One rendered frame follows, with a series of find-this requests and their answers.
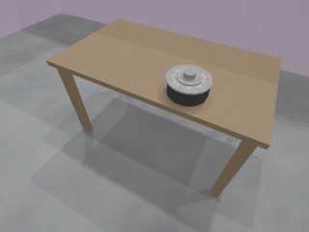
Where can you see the pot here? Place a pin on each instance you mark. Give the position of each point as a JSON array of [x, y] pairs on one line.
[[184, 99]]

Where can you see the lid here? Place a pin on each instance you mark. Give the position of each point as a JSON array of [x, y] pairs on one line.
[[200, 84]]

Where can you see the table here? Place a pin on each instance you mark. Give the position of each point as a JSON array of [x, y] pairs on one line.
[[133, 59]]

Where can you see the knob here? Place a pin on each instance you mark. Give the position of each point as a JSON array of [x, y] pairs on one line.
[[189, 73]]

